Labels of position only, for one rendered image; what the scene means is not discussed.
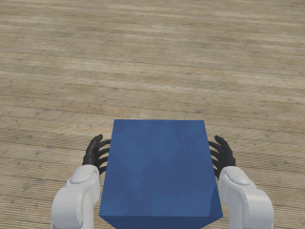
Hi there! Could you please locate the robot left forearm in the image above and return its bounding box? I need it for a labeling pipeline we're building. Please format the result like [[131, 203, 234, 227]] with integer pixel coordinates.
[[51, 164, 102, 229]]

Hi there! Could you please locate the robot right hand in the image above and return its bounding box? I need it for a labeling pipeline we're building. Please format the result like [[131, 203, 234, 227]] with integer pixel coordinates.
[[208, 135, 236, 180]]

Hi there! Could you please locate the carton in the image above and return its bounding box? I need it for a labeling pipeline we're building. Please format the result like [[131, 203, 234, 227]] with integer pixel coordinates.
[[98, 119, 223, 229]]

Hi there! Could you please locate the robot left hand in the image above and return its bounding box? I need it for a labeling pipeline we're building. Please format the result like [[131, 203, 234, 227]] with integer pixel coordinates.
[[82, 134, 111, 175]]

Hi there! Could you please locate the robot right forearm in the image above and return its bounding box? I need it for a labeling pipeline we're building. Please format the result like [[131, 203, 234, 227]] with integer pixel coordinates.
[[218, 166, 275, 229]]

